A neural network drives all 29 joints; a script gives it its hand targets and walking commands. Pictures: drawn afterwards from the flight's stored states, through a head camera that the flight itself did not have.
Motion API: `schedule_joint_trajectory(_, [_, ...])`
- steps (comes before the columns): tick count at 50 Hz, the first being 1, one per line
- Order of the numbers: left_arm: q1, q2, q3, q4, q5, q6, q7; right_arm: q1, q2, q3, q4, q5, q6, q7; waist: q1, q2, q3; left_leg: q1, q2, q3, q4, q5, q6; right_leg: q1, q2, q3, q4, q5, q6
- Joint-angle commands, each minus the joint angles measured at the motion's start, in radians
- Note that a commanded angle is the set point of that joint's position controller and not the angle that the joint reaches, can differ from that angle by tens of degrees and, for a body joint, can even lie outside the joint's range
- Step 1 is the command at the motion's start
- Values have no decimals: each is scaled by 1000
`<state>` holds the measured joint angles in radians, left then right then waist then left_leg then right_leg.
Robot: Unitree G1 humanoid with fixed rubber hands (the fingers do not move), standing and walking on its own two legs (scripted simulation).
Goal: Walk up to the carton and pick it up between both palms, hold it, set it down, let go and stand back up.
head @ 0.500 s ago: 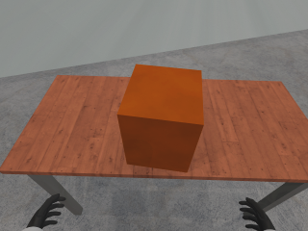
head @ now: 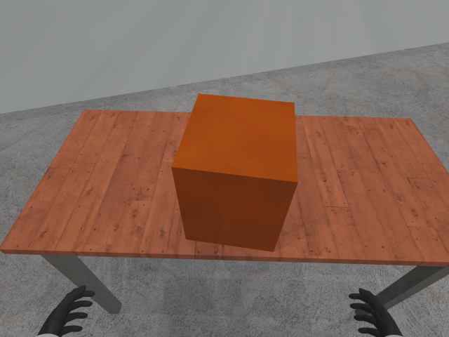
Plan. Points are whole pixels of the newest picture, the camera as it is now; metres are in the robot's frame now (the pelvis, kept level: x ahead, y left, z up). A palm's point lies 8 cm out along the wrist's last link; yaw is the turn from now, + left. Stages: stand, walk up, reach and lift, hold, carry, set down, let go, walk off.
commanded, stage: stand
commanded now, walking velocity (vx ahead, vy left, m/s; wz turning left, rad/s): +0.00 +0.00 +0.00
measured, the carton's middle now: (237, 174) +0.42 -0.02 +0.03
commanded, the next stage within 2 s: none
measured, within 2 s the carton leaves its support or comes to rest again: neither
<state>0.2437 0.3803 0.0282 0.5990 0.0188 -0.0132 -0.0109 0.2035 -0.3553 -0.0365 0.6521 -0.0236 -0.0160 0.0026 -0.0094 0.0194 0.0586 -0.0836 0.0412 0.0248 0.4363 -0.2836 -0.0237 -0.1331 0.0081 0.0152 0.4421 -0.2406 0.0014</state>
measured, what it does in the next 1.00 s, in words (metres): stands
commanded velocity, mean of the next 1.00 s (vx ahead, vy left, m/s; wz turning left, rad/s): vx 0.00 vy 0.00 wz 0.00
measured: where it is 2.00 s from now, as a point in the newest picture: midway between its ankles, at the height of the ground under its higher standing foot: outside the picture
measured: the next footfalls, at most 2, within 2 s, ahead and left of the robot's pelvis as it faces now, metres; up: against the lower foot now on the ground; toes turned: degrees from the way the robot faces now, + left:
none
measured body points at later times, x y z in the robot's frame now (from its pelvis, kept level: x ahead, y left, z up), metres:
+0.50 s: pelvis +0.00 +0.00 +0.00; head +0.00 -0.01 +0.45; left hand +0.14 +0.30 -0.07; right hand +0.15 -0.29 -0.08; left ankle -0.03 +0.13 -0.74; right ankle +0.00 -0.12 -0.74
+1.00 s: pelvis +0.00 +0.00 +0.00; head -0.01 -0.01 +0.45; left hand +0.14 +0.30 -0.07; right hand +0.14 -0.29 -0.08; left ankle -0.03 +0.13 -0.74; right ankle +0.00 -0.12 -0.74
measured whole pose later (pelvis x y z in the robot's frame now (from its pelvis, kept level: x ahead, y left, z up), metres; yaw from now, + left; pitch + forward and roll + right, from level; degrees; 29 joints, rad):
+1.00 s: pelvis +0.00 +0.00 +0.00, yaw +0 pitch -4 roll +0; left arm 0.24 0.38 0.03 0.64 0.01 -0.01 -0.01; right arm 0.20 -0.36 -0.04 0.67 -0.02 -0.02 0.00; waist -0.01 0.02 0.06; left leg -0.09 0.04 0.02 0.44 -0.28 -0.02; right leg -0.13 0.01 0.02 0.43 -0.23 0.00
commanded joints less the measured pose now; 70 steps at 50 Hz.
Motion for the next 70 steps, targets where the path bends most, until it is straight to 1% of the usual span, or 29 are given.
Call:
schedule_joint_trajectory(1, [-71, 164, 41, 39, -1, -23, 1, -56, -198, -41, 37, 3, -11, -16, 4, 8, -24, -73, 81, -88, -80, 192, 68, -9, -108, 74, -48, 254, -47])
schedule_joint_trajectory(2, [-68, 160, 41, 50, -9, -20, -1, -57, -212, -42, 32, 5, -16, -7, 5, 55, -31, -69, 74, -75, -71, 192, 67, -2, -120, 87, -56, 247, -51])
schedule_joint_trajectory(5, [-91, 170, 46, 49, 0, -24, 1, -28, -202, -37, 53, 3, -10, -2, 1, -10, 2, -78, 70, -79, -90, 141, 69, -19, -121, 87, -62, 222, -55])
schedule_joint_trajectory(6, [-71, 177, 50, 52, -5, -20, 7, -36, -221, -43, 46, -1, -10, -3, 7, 50, -2, -81, 66, -76, -87, 132, 73, -22, -124, 103, -73, 229, -53])
schedule_joint_trajectory(13, [-78, 185, 59, 59, -4, -26, 2, -55, -191, -33, 48, 6, -13, -1, 15, 8, -30, -69, 76, -81, -94, 199, 67, 3, -112, 79, -40, 251, -50])
schedule_joint_trajectory(16, [-48, 181, 53, 70, -9, -22, -5, -59, -207, -35, 44, 9, -20, 0, 17, 45, -44, -52, 74, -81, -80, 194, 62, 1, -114, 84, -61, 248, -50])
schedule_joint_trajectory(17, [-48, 182, 52, 69, -8, -26, 1, -15, -205, -39, 47, 6, -16, -9, 0, 2, -28, -51, 72, -89, -94, 210, 70, -10, -121, 81, -44, 235, -54])
schedule_joint_trajectory(20, [-69, 174, 50, 58, -15, -24, 4, -71, -216, -42, 41, 9, -15, -1, 14, 63, -39, -57, 68, -70, -73, 213, 64, 2, -119, 94, -59, 275, -46])
schedule_joint_trajectory(22, [-71, 180, 49, 71, -13, -24, 3, -40, -205, -40, 49, 12, -13, -1, -5, 8, -66, -6, 75, -77, -86, 220, 65, -5, -124, 94, -49, 257, -56])
schedule_joint_trajectory(24, [-85, 181, 53, 61, -7, -22, 3, -36, -192, -35, 54, 11, -5, -6, 9, -1, -36, -49, 70, -78, -81, 211, 68, 5, -112, 75, -53, 258, -54])
schedule_joint_trajectory(26, [-96, 159, 44, 53, -8, -23, 3, -52, -218, -39, 48, 8, -9, -5, 1, 48, -49, -57, 71, -69, -94, 206, 63, 17, -123, 90, -54, 266, -53])
schedule_joint_trajectory(29, [-100, 171, 55, 67, -4, -28, 7, -73, -181, -31, 45, 7, -14, -5, 0, 0, -54, -24, 75, -84, -89, 198, 61, -20, -112, 82, -51, 242, -48])
schedule_joint_trajectory(30, [-95, 177, 54, 63, -7, -23, 3, -88, -196, -35, 46, 0, -14, -5, 19, 35, -24, -68, 73, -83, -89, 194, 60, -10, -109, 83, -52, 241, -44])
schedule_joint_trajectory(31, [-77, 191, 55, 69, -6, -21, -1, -61, -216, -46, 41, 11, -11, -2, -1, 26, -9, -60, 76, -75, -89, 179, 67, -21, -116, 91, -60, 256, -49])
schedule_joint_trajectory(39, [-77, 186, 54, 72, -6, -21, 4, -74, -182, -36, 47, 5, -15, -8, 11, 44, -21, -76, 81, -84, -101, 141, 60, -13, -119, 95, -69, 219, -52])
schedule_joint_trajectory(41, [-80, 191, 49, 81, -2, -24, 8, -47, -214, -42, 58, 8, -14, -13, 1, -25, 5, -67, 77, -95, -106, 137, 62, -32, -108, 83, -77, 208, -44])
schedule_joint_trajectory(42, [-109, 156, 36, 68, -6, -26, -1, -63, -222, -46, 54, 8, -10, -11, -9, 51, -24, -75, 75, -74, -93, 158, 63, -9, -113, 87, -65, 236, -45])
schedule_joint_trajectory(43, [-80, 166, 48, 73, -5, -30, 2, -53, -208, -42, 49, 3, -12, -11, 6, 57, -31, -70, 69, -76, -87, 157, 59, 3, -109, 90, -69, 232, -43])
schedule_joint_trajectory(44, [-107, 184, 49, 76, -3, -29, 1, -70, -184, -35, 46, 7, -12, -8, -10, 27, -24, -70, 72, -73, -98, 129, 56, -10, -114, 91, -70, 216, -45])
schedule_joint_trajectory(47, [-64, 201, 55, 90, -10, -28, 3, -49, -212, -39, 63, 12, -9, -10, 10, -4, 15, -65, 77, -89, -105, 169, 70, -28, -116, 94, -70, 230, -49])
schedule_joint_trajectory(49, [-48, 173, 45, 96, -15, -24, 3, -30, -219, -44, 55, 9, -12, -5, 2, 46, -25, -57, 74, -82, -94, 186, 66, 1, -117, 96, -63, 235, -50])
schedule_joint_trajectory(55, [-75, 192, 52, 92, -16, -24, 3, -75, -182, -31, 54, 12, -17, -1, 13, -8, 0, -71, 85, -99, -90, 165, 79, -25, -118, 92, -60, 225, -53])
schedule_joint_trajectory(60, [-108, 192, 56, 97, -9, -22, 5, -62, -205, -38, 50, 13, -15, -6, -7, 56, -54, -43, 81, -74, -95, 243, 69, 19, -121, 92, -60, 295, -51])
schedule_joint_trajectory(65, [-97, 192, 54, 86, -9, -24, 5, -62, -194, -39, 55, 14, -11, -8, 5, 32, -5, -63, 76, -87, -92, 191, 61, -16, -116, 96, -77, 261, -43])
schedule_joint_trajectory(66, [-89, 191, 55, 92, -5, -24, 7, -69, -185, -34, 50, 10, -14, -7, -4, -8, -18, -37, 80, -77, -88, 192, 56, -30, -113, 93, -74, 270, -43])
schedule_joint_trajectory(67, [-69, 197, 54, 109, -19, -24, 7, -80, -167, -29, 58, 6, -9, -9, 18, -7, -14, -48, 82, -92, -91, 185, 69, -25, -122, 90, -81, 238, -48])
schedule_joint_trajectory(68, [-71, 201, 56, 103, -11, -26, 8, -45, -186, -34, 56, 14, -9, -9, -4, 2, -29, -36, 84, -89, -101, 161, 61, -10, -117, 99, -89, 214, -47])
schedule_joint_trajectory(69, [-69, 193, 49, 106, -13, -21, 5, -57, -222, -40, 62, 10, -11, -9, 6, 60, -4, -46, 76, -74, -95, 163, 66, -14, -121, 101, -81, 237, -49])
schedule_joint_trajectory(70, [-70, 182, 49, 104, -13, -23, 1, -56, -211, -43, 53, 6, -16, -15, 5, 33, -26, -56, 78, -85, -100, 155, 73, -4, -120, 103, -69, 227, -49])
